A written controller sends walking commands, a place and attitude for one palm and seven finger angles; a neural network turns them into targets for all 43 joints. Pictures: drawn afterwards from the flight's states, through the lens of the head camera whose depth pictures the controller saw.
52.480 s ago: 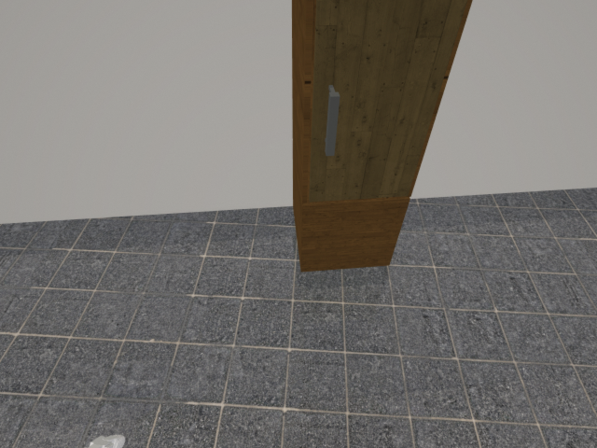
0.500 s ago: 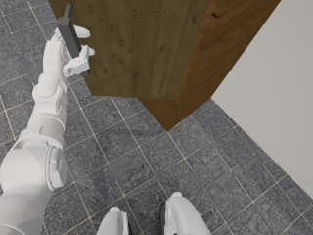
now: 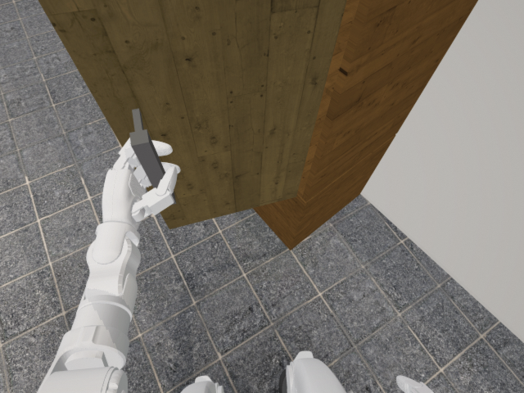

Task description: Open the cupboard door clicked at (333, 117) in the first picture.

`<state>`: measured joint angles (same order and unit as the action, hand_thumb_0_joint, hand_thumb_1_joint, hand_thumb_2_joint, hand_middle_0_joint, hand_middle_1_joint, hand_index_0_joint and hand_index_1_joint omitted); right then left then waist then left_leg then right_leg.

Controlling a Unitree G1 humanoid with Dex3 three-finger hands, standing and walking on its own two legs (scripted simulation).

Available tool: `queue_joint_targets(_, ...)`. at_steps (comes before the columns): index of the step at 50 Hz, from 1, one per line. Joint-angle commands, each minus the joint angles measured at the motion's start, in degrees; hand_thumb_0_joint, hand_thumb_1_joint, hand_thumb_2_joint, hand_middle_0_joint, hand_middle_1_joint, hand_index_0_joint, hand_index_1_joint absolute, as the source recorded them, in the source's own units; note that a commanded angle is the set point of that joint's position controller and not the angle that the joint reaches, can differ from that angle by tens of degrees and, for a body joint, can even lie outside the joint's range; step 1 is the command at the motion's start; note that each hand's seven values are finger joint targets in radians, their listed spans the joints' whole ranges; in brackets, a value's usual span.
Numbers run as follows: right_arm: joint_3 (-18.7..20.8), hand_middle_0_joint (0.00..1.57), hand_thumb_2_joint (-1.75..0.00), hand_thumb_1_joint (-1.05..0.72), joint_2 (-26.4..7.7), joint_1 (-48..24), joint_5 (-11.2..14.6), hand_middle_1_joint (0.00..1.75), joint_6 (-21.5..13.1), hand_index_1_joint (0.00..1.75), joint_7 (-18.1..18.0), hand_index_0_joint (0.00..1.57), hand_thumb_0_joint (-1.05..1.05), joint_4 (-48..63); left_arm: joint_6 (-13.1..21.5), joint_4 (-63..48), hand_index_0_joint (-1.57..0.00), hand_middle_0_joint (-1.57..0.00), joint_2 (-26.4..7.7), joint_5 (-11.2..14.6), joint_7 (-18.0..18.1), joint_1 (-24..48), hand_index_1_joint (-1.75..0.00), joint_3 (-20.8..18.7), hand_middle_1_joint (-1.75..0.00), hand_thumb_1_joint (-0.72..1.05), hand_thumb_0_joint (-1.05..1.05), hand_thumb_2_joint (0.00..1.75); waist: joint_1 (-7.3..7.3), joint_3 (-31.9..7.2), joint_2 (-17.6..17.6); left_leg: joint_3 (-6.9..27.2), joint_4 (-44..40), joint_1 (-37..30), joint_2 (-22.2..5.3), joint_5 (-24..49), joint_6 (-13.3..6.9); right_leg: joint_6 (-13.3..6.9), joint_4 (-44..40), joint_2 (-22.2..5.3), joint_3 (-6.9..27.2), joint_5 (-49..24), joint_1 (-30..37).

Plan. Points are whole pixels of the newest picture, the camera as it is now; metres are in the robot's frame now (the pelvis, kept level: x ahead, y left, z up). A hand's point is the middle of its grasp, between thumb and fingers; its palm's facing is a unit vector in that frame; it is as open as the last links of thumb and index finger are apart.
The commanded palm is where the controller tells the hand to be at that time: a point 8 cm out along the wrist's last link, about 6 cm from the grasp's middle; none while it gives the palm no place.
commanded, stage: pull the door open along its arc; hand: left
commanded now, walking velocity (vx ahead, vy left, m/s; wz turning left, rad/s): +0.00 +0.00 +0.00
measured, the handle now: (154, 162) +0.47 +0.15 +0.03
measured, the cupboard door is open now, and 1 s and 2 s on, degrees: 68 99 99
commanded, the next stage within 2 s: open thumb and fingers to let go in 0.60 s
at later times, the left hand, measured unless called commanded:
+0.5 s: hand (221, 247) +0.32 +0.04 +0.04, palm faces +0.31 -0.95 +0.00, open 6.3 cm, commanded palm +0.25 +0.09 +0.03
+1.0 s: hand (237, 261) +0.30 +0.02 +0.04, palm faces +0.33 -0.94 -0.02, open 8.1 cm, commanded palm +0.25 +0.07 +0.03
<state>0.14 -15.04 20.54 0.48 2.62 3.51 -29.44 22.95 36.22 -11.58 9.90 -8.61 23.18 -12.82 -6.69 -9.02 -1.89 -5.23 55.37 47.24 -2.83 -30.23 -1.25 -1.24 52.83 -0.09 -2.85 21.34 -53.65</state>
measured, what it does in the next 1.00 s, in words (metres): shifts its weight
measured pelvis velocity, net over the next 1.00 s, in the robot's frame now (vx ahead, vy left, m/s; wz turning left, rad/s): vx -0.02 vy -0.05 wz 0.10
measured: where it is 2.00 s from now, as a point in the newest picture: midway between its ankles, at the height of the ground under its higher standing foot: outside the picture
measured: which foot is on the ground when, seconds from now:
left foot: down 0.00-1.00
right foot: down 0.00-1.00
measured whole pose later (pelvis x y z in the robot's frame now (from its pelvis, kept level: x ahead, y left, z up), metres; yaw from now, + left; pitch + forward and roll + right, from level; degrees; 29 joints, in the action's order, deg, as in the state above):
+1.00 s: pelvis -0.02 -0.05 -0.01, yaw +6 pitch +15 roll +2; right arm 0.7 -11.1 9.6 -4.4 -2.8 1.2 -33.9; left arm 20.9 17.9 6.7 -4.7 28.7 2.6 11.7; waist -0.6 -7.8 -1.9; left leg -0.2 56.7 43.5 -1.1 -28.6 2.5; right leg -5.1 58.1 -2.4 -7.4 24.3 -49.6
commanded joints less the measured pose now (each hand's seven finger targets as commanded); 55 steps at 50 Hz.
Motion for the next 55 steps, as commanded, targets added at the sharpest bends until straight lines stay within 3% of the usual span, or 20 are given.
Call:
queue_joint_targets(1, 3.14, 0.20, -0.90, -0.90, -6.22, 0.77, -0.98, 0.30, -2.36, 0.30, 0.41, 0.20, 0.00, 5.84, 5.05, -17.02, -0.40, -0.40, -6.46, -0.35, 14.45, -1.38, -1.35, -5.61, -1.35, 0.90, 0.00, 0.90, 7.08, -20.55, 3.24, 2.94, -5.64, -3.45, 2.93, 27.11, 1.28, -0.43, -1.49, 0.60, 0.48, -26.12, 27.30)
queue_joint_targets(5, 3.12, 0.20, -0.90, -0.90, -4.37, -0.90, -2.63, 0.30, -2.29, 0.30, 0.86, 0.20, 0.00, 5.34, 5.68, -21.25, -0.40, -0.40, 1.08, -6.49, 24.56, -4.27, -1.35, 0.72, -1.35, 0.90, 0.00, 0.90, 7.63, -19.99, 1.30, 3.06, -5.27, -5.70, 2.88, 28.29, 1.95, -0.84, -0.80, 0.03, 0.48, -26.34, 26.37)
queue_joint_targets(6, 3.17, 0.20, -0.90, -0.90, -4.20, -1.57, -2.89, 0.30, -2.34, 0.30, 0.76, 0.20, 0.00, 5.78, 5.87, -22.98, -0.40, -0.40, 2.50, -7.61, 26.82, -4.59, -1.35, 2.19, -1.35, 0.90, 0.00, 0.90, 7.43, -20.56, 3.20, 3.32, -4.98, -5.91, 2.84, 28.38, 1.79, -0.92, -0.91, 0.06, 0.30, -26.31, 26.61)
queue_joint_targets(9, 3.02, 0.20, -0.90, -0.90, -3.27, -3.65, -3.74, 0.30, -2.42, 0.30, 0.49, 0.20, 0.00, 5.11, 5.26, -23.04, -0.40, -0.40, 7.87, -10.69, 33.22, -4.88, -1.35, 6.14, -1.35, 0.90, 0.00, 0.90, 7.21, -19.40, 3.30, 3.43, -5.18, -5.89, 3.07, 25.74, 1.98, -0.74, -1.10, -0.21, 0.37, -24.60, 26.15)
queue_joint_targets(10, 3.00, 0.20, -0.90, -0.90, -3.09, -3.93, -3.98, 0.30, -2.44, 0.30, 0.39, 0.20, 0.00, 5.00, 5.10, -23.54, -0.40, -0.40, 9.25, -12.05, 34.68, -5.52, -1.35, 8.21, -1.35, 0.90, 0.00, 0.90, 6.96, -19.91, 4.80, 3.54, -5.12, -5.98, 3.12, 25.54, 1.88, -0.75, -1.20, -0.24, 0.48, -24.89, 26.90)
queue_joint_targets(13, 3.23, 0.20, -0.90, -0.90, -2.36, -4.55, -4.54, 0.30, -2.63, 0.30, -0.06, 0.20, 0.00, 4.53, 5.04, -25.93, -0.40, -0.40, 12.17, -15.12, 36.17, -7.05, -1.35, 13.44, -1.35, 0.90, 0.00, 0.90, 6.39, -21.38, 4.35, 3.32, -4.61, -7.64, 3.08, 26.79, 1.75, -0.78, -1.31, -0.45, 0.92, -27.22, 27.55)
queue_joint_targets(16, 3.27, 0.20, -0.90, -0.90, -1.77, -5.43, -4.66, 0.30, -2.92, 0.30, -0.26, 0.20, 0.00, 5.00, 4.75, -29.57, -0.40, -0.40, 15.89, -16.44, 36.01, -10.20, -1.35, 18.81, -1.35, 0.90, 0.00, 0.90, 5.99, -21.70, 5.93, 3.40, -4.81, -8.61, 3.14, 27.12, 1.54, -0.93, -2.12, -0.47, 1.08, -28.99, 29.42)
queue_joint_targets(24, 2.58, 0.20, -0.90, -0.90, -0.28, -8.91, -4.63, 0.30, -4.92, 0.30, -0.60, 0.20, 0.00, 5.31, 3.43, -35.35, -0.40, -0.40, 21.85, -16.23, 36.61, -20.72, -1.35, 26.63, -1.35, 0.90, 0.00, 0.90, 5.91, -17.72, 8.04, 3.90, -5.10, -7.38, 3.53, 22.08, 1.59, -0.30, -3.71, -1.61, 2.09, -28.00, 30.83)
queue_joint_targets(26, 2.47, 0.20, -0.90, -0.90, 0.08, -9.65, -4.64, 0.30, -5.58, 0.30, -0.53, 0.20, 0.00, 5.98, 3.03, -37.40, -0.40, -0.40, 23.03, -17.66, 37.42, -24.34, -1.35, 28.73, -1.35, 0.90, 0.00, 0.90, 6.19, -17.63, 7.68, 4.19, -4.83, -6.95, 3.72, 21.93, 1.63, -0.46, -3.77, -1.85, 2.42, -28.47, 31.29)
queue_joint_targets(30, 1.95, 0.20, -0.90, -0.90, 1.03, -10.98, -4.48, 0.30, -7.01, 0.30, -0.20, 0.20, 0.00, 6.05, 1.90, -39.50, -0.40, -0.40, 26.27, -17.58, 37.89, -29.76, -1.35, 32.16, -1.35, 0.90, 0.00, 0.90, 5.93, -16.26, 6.48, 4.25, -4.17, -6.73, 4.02, 19.67, 1.78, 0.00, -4.50, -2.39, 3.05, -27.54, 30.64)
queue_joint_targets(33, 1.86, 0.20, -0.90, -0.90, 0.63, -11.21, -4.67, 0.30, -7.46, 0.30, -0.70, 0.20, 0.00, 5.38, 1.13, -39.18, -0.40, -0.40, 23.97, -17.99, 39.42, -23.63, -1.35, 30.27, -1.35, 0.90, 0.00, 0.90, 5.21, -15.50, 5.30, 4.57, -3.18, -5.74, 4.18, 17.84, 1.86, -0.04, -4.43, -2.60, 3.71, -24.26, 28.56)
queue_joint_targets(35, 1.54, 0.20, -0.90, -0.90, 0.32, -11.33, -4.82, 0.30, -7.55, 0.30, -1.44, 0.20, 0.00, 3.91, 1.05, -36.01, -0.40, -0.40, 21.53, -18.28, 40.60, -15.37, -1.35, 27.71, -1.35, 0.90, 0.00, 0.90, 3.82, -13.29, 7.47, 5.05, -2.02, -3.46, 4.39, 14.57, 1.75, 0.53, -5.47, -3.26, 5.50, -19.24, 26.50)
queue_joint_targets(38, 1.53, 0.20, -0.90, -0.90, 0.43, -12.12, -4.84, 0.30, -7.87, 0.30, -2.06, 0.20, 0.00, 3.44, 1.26, -32.85, -0.38, -0.38, 20.60, -17.49, 40.62, -15.49, -1.33, 25.67, -1.33, 0.69, 0.00, 0.81, 4.92, -13.74, 7.84, 5.07, -1.65, -1.80, 4.77, 12.50, 1.79, 0.93, -6.86, -4.09, 7.98, -15.82, 27.64)
queue_joint_targets(42, 1.85, 0.20, -0.90, -0.90, 0.27, -12.07, -4.77, 0.30, -7.63, 0.30, -2.47, 0.20, 0.00, 3.29, 1.48, -32.51, -0.36, -0.36, 20.23, -16.51, 39.31, -12.77, -1.30, 25.29, -1.30, 0.41, 0.00, 0.69, 5.11, -17.38, 8.15, 4.82, -1.52, -1.63, 4.94, 12.79, 1.65, 1.30, -6.72, -4.66, 9.01, -17.56, 30.16)
queue_joint_targets(46, 2.02, 0.20, -0.90, -0.90, -0.22, -12.21, -4.64, 0.30, -7.61, 0.30, -2.96, 0.20, 0.00, 3.25, 2.41, -32.61, -0.35, -0.35, 19.53, -16.02, 37.73, -9.64, -1.27, 24.79, -1.27, 0.13, 0.00, 0.57, 4.84, -18.18, 10.52, 5.18, -1.70, -0.96, 4.95, 11.61, 1.40, 1.36, -7.19, -4.84, 9.36, -15.04, 30.64)
queue_joint_targets(48, 2.06, 0.20, -0.90, -0.90, -0.18, -12.20, -4.77, 0.30, -7.89, 0.30, -2.90, 0.20, 0.00, 3.02, 2.73, -30.97, -0.33, -0.33, 20.51, -15.67, 36.97, -9.33, -1.25, 25.46, -1.25, -0.01, 0.00, 0.51, 4.55, -17.03, 10.05, 5.03, -1.60, -0.80, 4.85, 10.71, 1.29, 1.41, -7.21, -4.78, 8.98, -12.92, 28.98)
queue_joint_targets(55, 1.87, 0.20, -0.90, -0.90, -0.61, -12.89, -4.54, 0.30, -8.13, 0.30, -3.20, 0.20, 0.00, 2.76, 3.19, -26.59, -0.30, -0.30, 19.36, -15.51, 36.78, -4.60, -1.20, 24.19, -1.20, -0.50, 0.00, 0.30, 4.31, -13.57, 10.11, 4.89, -1.86, 0.09, 4.92, 6.95, 0.95, 0.90, -9.25, -4.59, 9.50, -1.09, 25.20)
